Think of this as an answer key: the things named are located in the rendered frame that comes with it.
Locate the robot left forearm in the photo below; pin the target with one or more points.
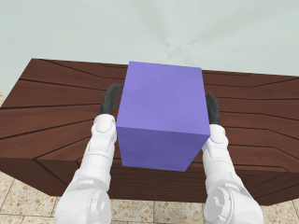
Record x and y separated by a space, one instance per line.
94 171

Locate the left robot hand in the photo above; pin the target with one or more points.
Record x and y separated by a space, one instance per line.
107 106

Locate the pedestal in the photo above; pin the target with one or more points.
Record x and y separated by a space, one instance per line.
46 124

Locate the robot right upper arm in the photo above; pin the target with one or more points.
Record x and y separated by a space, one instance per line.
226 206

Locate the carton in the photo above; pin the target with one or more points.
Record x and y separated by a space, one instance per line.
162 121

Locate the robot right forearm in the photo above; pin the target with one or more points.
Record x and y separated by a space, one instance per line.
218 165

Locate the robot left upper arm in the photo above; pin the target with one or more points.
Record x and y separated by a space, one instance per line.
84 206

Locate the right robot hand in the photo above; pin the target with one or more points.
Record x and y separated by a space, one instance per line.
213 110

